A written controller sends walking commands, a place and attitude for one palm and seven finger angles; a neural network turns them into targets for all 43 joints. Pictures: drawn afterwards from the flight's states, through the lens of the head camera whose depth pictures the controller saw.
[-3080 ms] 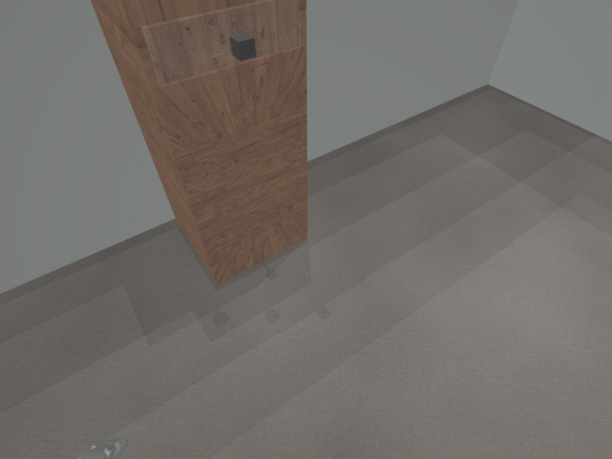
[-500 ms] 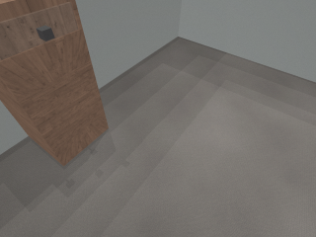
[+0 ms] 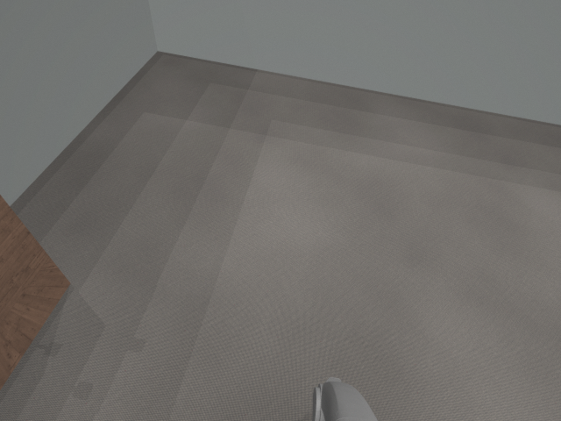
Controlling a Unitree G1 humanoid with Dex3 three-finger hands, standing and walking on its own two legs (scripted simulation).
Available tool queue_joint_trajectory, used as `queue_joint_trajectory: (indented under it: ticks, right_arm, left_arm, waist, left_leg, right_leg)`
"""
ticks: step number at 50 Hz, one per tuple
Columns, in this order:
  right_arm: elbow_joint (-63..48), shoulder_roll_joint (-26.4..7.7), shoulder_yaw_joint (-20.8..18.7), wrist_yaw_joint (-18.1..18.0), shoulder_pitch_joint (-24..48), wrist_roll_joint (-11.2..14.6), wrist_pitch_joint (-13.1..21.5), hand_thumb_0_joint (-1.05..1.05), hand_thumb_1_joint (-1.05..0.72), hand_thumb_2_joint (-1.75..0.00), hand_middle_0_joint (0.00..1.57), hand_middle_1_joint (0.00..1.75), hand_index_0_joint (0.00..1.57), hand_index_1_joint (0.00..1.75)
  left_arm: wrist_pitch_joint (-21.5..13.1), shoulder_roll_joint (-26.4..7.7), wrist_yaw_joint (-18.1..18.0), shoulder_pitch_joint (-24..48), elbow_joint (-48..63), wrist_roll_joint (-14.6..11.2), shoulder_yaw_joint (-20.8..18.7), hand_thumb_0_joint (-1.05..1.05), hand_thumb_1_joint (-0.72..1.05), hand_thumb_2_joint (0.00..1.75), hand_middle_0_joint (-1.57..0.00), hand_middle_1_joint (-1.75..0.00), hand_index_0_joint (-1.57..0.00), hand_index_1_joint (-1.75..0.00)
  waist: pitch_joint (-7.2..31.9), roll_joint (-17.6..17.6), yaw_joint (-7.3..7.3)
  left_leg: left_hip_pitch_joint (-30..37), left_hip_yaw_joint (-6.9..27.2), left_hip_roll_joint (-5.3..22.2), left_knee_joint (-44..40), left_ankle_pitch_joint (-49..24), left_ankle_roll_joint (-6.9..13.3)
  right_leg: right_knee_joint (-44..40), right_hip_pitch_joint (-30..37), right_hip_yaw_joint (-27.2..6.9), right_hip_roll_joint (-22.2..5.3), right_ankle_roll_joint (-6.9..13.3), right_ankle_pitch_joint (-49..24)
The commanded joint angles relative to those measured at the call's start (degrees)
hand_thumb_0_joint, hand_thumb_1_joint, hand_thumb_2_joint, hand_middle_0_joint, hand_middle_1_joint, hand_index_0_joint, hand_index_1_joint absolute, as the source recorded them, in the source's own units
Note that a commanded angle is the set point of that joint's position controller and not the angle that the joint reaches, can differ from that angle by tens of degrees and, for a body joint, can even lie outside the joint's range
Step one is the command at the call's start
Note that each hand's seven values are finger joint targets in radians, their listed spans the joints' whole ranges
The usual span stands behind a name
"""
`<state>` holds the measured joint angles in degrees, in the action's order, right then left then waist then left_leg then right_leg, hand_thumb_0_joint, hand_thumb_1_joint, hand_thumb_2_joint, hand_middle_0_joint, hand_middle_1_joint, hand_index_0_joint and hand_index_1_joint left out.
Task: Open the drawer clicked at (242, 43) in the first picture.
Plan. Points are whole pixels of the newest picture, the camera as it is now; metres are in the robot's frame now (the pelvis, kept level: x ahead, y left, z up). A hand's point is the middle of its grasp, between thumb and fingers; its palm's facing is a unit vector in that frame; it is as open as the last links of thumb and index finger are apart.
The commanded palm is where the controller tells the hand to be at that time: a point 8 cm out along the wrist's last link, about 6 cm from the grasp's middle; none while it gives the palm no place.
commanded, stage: walk to a spot facing it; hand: left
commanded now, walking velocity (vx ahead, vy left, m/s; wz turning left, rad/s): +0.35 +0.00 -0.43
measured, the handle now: out of the picture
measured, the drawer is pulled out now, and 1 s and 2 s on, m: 0.00 0.00 0.00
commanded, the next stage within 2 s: turn to face it in 0.98 s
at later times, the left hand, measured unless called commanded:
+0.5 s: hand (183, 337) +0.29 +0.17 -0.16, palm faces -0.12 -0.96 -0.24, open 7.3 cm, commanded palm none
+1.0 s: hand (237, 213) +0.58 +0.10 -0.16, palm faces -0.35 -0.91 -0.19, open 7.4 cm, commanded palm none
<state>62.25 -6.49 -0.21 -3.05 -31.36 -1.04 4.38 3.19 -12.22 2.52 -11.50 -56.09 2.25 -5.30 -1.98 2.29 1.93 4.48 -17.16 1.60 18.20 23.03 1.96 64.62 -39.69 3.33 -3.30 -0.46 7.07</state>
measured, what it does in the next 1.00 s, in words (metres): walks ahead, turning right: right foot, then left foot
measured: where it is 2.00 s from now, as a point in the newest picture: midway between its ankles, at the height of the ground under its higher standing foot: (308, 321)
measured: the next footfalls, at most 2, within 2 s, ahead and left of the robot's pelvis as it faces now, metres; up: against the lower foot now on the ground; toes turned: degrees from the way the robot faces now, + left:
right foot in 0.18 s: +0.20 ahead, -0.09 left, +0.00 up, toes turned -13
left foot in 0.62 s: +0.45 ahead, +0.10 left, +0.00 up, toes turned -3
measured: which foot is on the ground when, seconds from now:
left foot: down 0.00-0.16, up 0.18-0.60, down 0.62-1.00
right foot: up 0.00-0.16, down 0.18-0.64, up 0.66-1.00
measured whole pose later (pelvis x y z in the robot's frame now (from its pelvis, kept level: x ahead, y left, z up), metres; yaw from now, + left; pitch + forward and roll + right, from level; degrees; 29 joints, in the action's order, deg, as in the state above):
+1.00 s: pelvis +0.44 -0.04 +0.00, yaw -24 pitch -1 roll +1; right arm 60.8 -10.8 -4.0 -1.1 -20.3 -1.6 2.9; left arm 1.4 -10.0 2.3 -11.6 -55.7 2.0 -5.6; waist -3.6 0.1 0.3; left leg -0.8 -20.5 6.9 23.1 19.4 -2.8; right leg 47.4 -33.2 6.0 -7.5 -0.6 10.4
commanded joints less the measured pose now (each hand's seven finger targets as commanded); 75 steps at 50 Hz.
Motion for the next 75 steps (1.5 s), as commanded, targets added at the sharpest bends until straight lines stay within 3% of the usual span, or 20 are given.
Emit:
queue_joint_trajectory:
  ticks: [1, 6, 7, 8, 9, 13, 16, 26, 29, 30, 31, 32, 36, 40, 50, 53, 55, 57, 63, 75]
  right_arm:
    - [0.1, -7.5, -1.6, -0.2, -7.1, -0.8, 0.9, 0.0, -0.9, -0.9, 0.2, 0.3, 0.2, 0.3]
    - [-0.6, -11.7, -3.0, 0.4, -2.8, 0.1, 0.4, 0.0, -0.9, -0.9, 0.2, 0.3, 0.2, 0.3]
    - [-1.7, -10.9, -2.8, 1.0, -0.5, 0.8, 0.3, 0.0, -0.9, -0.9, 0.2, 0.3, 0.2, 0.3]
    - [-3.7, -6.5, -2.2, 1.4, -0.3, 1.7, 0.5, 0.0, -0.9, -0.9, 0.2, 0.3, 0.2, 0.3]
    - [-5.8, -6.4, -2.6, 1.0, 3.7, 1.7, 0.8, 0.0, -0.9, -0.9, 0.2, 0.3, 0.2, 0.3]
    - [-5.3, -5.0, -3.1, 1.7, 7.5, -0.2, -1.3, 0.0, -0.9, -0.9, 0.2, 0.3, 0.2, 0.3]
    - [-4.8, -2.3, -3.1, 2.1, 3.7, -0.5, -3.0, 0.0, -0.9, -0.9, 0.2, 0.3, 0.2, 0.3]
    - [-11.0, -5.4, -2.9, 4.4, 23.5, -0.6, -0.9, 0.0, -0.9, -0.9, 0.2, 0.3, 0.2, 0.3]
    - [-8.3, -8.6, -3.7, 3.5, 15.8, -1.0, -0.1, 0.0, -0.9, -0.9, 0.2, 0.3, 0.2, 0.3]
    - [-6.0, -12.3, -4.7, 2.9, 7.6, -1.3, 0.2, 0.0, -0.9, -0.9, 0.2, 0.3, 0.2, 0.3]
    - [-4.5, -19.8, -6.5, 2.5, 0.4, -1.9, 0.3, 0.0, -0.9, -0.9, 0.2, 0.3, 0.2, 0.3]
    - [-4.2, -19.4, -5.9, 2.4, -1.1, -1.2, -0.4, 0.0, -0.9, -0.9, 0.2, 0.3, 0.2, 0.3]
    - [-5.9, -9.5, -3.5, 2.0, 12.2, -0.7, 0.5, 0.0, -0.9, -0.9, 0.2, 0.3, 0.2, 0.3]
    - [-5.9, -8.7, -4.0, 1.7, 14.0, -0.6, 0.8, 0.0, -0.9, -0.9, 0.2, 0.3, 0.2, 0.3]
    - [-4.9, -12.4, -5.7, 2.1, 9.7, -0.9, -0.4, 0.0, -0.9, -0.9, 0.2, 0.3, 0.2, 0.3]
    - [-6.1, -14.3, -5.8, 2.4, 11.5, -0.6, -0.8, 0.0, -0.9, -0.9, 0.2, 0.3, 0.2, 0.3]
    - [-9.0, -7.5, -3.9, 2.9, 9.3, 0.7, -0.7, 0.0, -0.9, -0.9, 0.2, 0.3, 0.2, 0.3]
    - [-7.7, -7.2, -3.8, 2.1, 11.7, 1.1, -1.9, 0.0, -0.9, -0.9, 0.2, 0.3, 0.2, 0.3]
    - [-1.9, -4.4, -2.8, 1.9, 4.8, -0.1, -5.3, 0.0, -0.9, -0.9, 0.2, 0.3, 0.2, 0.3]
    - [-8.8, -5.6, -3.7, 3.7, 18.2, -0.1, -6.0, 0.0, -0.9, -0.9, 0.2, 0.3, 0.2, 0.3]
  left_arm:
    - [-2.7, 0.9, 0.7, 12.3, 7.1, -0.5, 1.7, 0.0, 0.9, 0.9, -0.2, -0.3, -0.2, -0.3]
    - [-4.8, -3.2, -0.8, -4.6, 2.2, -0.2, 0.5, 0.0, 0.9, 0.9, -0.2, -0.3, -0.2, -0.3]
    - [-5.3, -6.2, -1.2, -12.4, -0.4, 0.0, -0.6, 0.0, 0.9, 0.9, -0.2, -0.3, -0.2, -0.3]
    - [-5.7, -11.3, -1.9, -18.3, -1.6, -0.5, -1.5, 0.0, 0.9, 0.9, -0.2, -0.3, -0.2, -0.3]
    - [-5.4, -13.7, -2.5, -18.2, -1.8, -1.9, -1.7, 0.0, 0.9, 0.9, -0.2, -0.3, -0.2, -0.3]
    - [-6.5, -5.6, -3.4, -5.4, 0.2, -1.7, 0.5, 0.0, 0.9, 0.9, -0.2, -0.3, -0.2, -0.3]
    - [-7.5, -3.3, -3.6, -3.1, 0.2, -0.7, 1.0, 0.0, 0.9, 0.9, -0.2, -0.3, -0.2, -0.3]
    - [-7.8, -5.7, -3.2, -11.3, -2.4, -0.8, 0.9, 0.0, 0.9, 0.9, -0.2, -0.3, -0.2, -0.3]
    - [-7.6, -6.7, -3.2, -10.5, -2.4, -1.4, 0.7, 0.0, 0.9, 0.9, -0.2, -0.3, -0.2, -0.3]
    - [-7.6, -5.5, -3.1, -10.3, -2.0, -1.8, 0.7, 0.0, 0.9, 0.9, -0.2, -0.3, -0.2, -0.3]
    - [-7.5, -2.0, -2.6, -13.0, -1.2, -2.3, 1.2, 0.0, 0.9, 0.9, -0.2, -0.3, -0.2, -0.3]
    - [-7.9, -3.2, -2.7, -10.6, -0.1, -1.8, 1.2, 0.0, 0.9, 0.9, -0.2, -0.3, -0.2, -0.3]
    - [-5.8, -1.8, -1.3, -4.7, -0.6, -0.6, 0.5, 0.0, 0.9, 0.9, -0.2, -0.3, -0.2, -0.3]
    - [-2.9, 1.5, -0.7, -7.3, -0.1, -0.3, 0.1, 0.0, 0.9, 0.9, -0.2, -0.3, -0.2, -0.3]
    - [-3.5, 0.8, 0.2, 3.3, 5.2, -0.4, -0.2, 0.0, 0.9, 0.9, -0.2, -0.3, -0.2, -0.3]
    - [-4.9, -3.2, -0.2, -10.1, 1.7, -0.1, -1.1, 0.0, 0.9, 0.9, -0.2, -0.3, -0.2, -0.3]
    - [-6.4, -15.9, -2.0, -20.3, -1.1, -0.8, -3.5, 0.0, 0.9, 0.9, -0.2, -0.3, -0.2, -0.3]
    - [-6.1, -12.3, -3.3, -12.9, 0.0, -1.5, -2.2, 0.0, 0.9, 0.9, -0.2, -0.3, -0.2, -0.3]
    - [-6.5, -3.7, -3.7, 1.6, 2.0, -1.1, 1.8, 0.0, 0.9, 0.9, -0.2, -0.3, -0.2, -0.3]
    - [-3.8, -6.7, -4.6, -0.9, 3.1, -0.6, -0.1, 0.0, 0.9, 0.9, -0.2, -0.3, -0.2, -0.3]
  waist:
    - [-8.5, -9.2, 1.82]
    - [4.2, -12.8, -6.76]
    - [8.4, -10.4, -10.67]
    - [14.7, 2.0, -11.67]
    - [16.6, 3.1, -10.76]
    - [-2.9, -5.8, -2.51]
    - [-4.7, -3.6, 1.81]
    - [-2.0, 4.8, -4.23]
    - [3.1, 1.3, 0.34]
    - [8.5, -3.7, 3.68]
    - [15.4, -19.1, 4.95]
    - [15.2, -18.1, 5.43]
    - [-3.1, -7.5, 0.09]
    - [-4.0, -10.3, -3.07]
    - [-3.8, -9.5, -0.51]
    - [5.0, -5.7, -7.72]
    - [18.1, 19.3, -9.47]
    - [13.2, 6.8, -6.63]
    - [3.4, 3.7, 1.68]
    - [0.7, 4.8, -3.13]
  left_leg:
    - [4.4, 5.7, 15.8, -2.0, -52.6, 0.1]
    - [-1.1, 1.1, 16.3, 24.3, -74.8, -0.9]
    - [-15.0, 0.2, 15.5, 38.0, -58.6, -1.7]
    - [-33.8, 1.5, 6.1, 57.1, -1.9, -3.9]
    - [-42.2, 9.5, 2.5, 69.3, 11.0, -3.4]
    - [-38.0, 16.5, 9.8, 60.7, -3.8, -3.3]
    - [-33.1, 14.9, 9.6, 50.8, -5.2, -4.3]
    - [-33.5, 10.4, 5.3, 20.2, -11.8, -3.9]
    - [-16.6, 7.7, 1.6, 10.8, -14.6, -2.8]
    - [-1.6, 14.1, 7.1, 8.7, -18.3, -0.8]
    - [12.3, 33.3, 23.8, 7.2, -23.5, 5.0]
    - [11.7, 39.3, 29.3, 0.9, -22.9, 8.2]
    - [-12.7, 22.3, 22.9, -5.6, -12.9, 3.9]
    - [-18.3, 11.0, 19.2, -8.6, -8.2, 2.9]
    - [-6.4, 0.8, 20.2, -0.4, -24.2, 2.2]
    - [-9.1, -3.6, 17.6, 24.3, -42.2, -0.9]
    - [-38.9, 3.6, 2.9, 58.3, 11.6, -6.0]
    - [-36.7, 14.6, 6.8, 61.9, 5.8, -4.0]
    - [-28.3, 16.2, 7.0, 47.7, -5.5, -4.8]
    - [-31.2, 10.5, 5.7, 27.4, -0.8, -4.6]
  right_leg:
    - [-15.6, -5.2, 6.6, 1.8, 2.3, 4.8]
    - [-31.0, 26.5, 9.1, 7.6, 7.4, 6.8]
    - [-33.6, 44.1, 3.6, 2.5, 10.1, 0.6]
    - [-36.5, 59.0, -22.7, -15.1, 17.7, -6.5]
    - [-42.4, 60.6, -36.7, -21.2, 22.2, -11.9]
    - [-50.9, 26.5, -19.9, -15.0, 13.0, -2.5]
    - [-52.3, 17.1, -10.8, -10.0, 12.3, -3.6]
    - [-46.1, 34.3, -10.4, -7.2, 10.0, -15.3]
    - [-32.8, 33.0, -8.4, -5.1, 7.8, -25.4]
    - [-21.0, 24.9, -6.8, -2.4, 5.5, -19.1]
    - [-2.5, 10.6, -0.1, 4.5, 2.9, 10.2]
    - [8.3, 5.6, -3.2, 4.7, 3.1, 25.4]
    - [9.7, 4.2, -4.2, -3.5, 1.7, 12.8]
    - [4.1, 5.3, -1.9, -4.2, 0.5, 6.7]
    - [-24.7, 8.9, 5.3, -1.5, 0.7, 4.9]
    - [-33.0, 30.3, 9.1, 4.2, 3.3, 3.3]
    - [-39.8, 56.3, -29.6, -21.6, 12.8, -25.7]
    - [-43.7, 44.7, -20.6, -21.3, 13.4, -24.6]
    - [-48.1, 21.8, 1.4, -13.5, 6.7, -17.0]
    - [-43.8, 31.4, 4.5, -19.8, 8.5, -9.8]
